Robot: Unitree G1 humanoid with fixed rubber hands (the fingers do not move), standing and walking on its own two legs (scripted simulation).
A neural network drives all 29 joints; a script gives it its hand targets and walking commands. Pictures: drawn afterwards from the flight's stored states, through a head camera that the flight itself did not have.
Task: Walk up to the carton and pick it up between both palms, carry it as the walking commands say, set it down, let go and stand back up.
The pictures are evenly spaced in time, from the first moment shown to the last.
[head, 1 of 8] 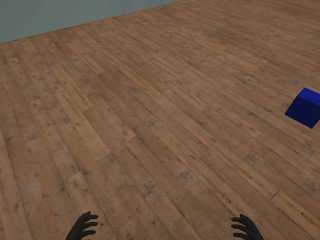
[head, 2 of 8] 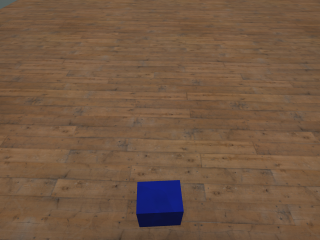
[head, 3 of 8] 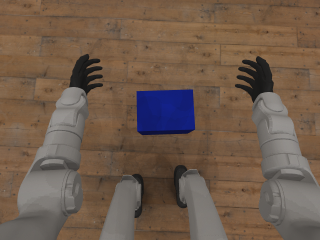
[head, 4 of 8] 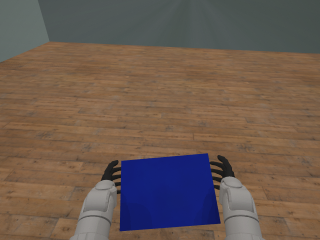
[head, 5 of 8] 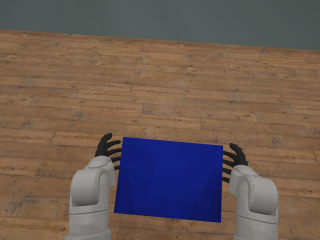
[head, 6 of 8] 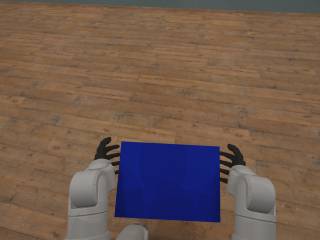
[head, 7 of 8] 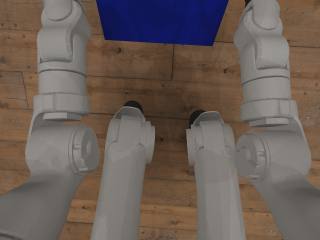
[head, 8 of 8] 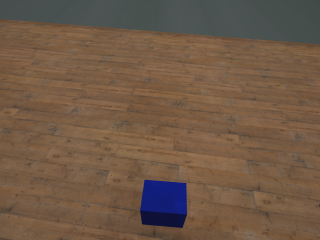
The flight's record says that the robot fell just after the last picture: no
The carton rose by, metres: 0.65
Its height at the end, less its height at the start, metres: +0.00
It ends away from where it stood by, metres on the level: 2.09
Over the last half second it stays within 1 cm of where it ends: yes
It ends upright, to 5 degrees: yes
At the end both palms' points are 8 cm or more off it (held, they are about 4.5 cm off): yes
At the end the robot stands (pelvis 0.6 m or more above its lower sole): yes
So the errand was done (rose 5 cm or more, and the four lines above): yes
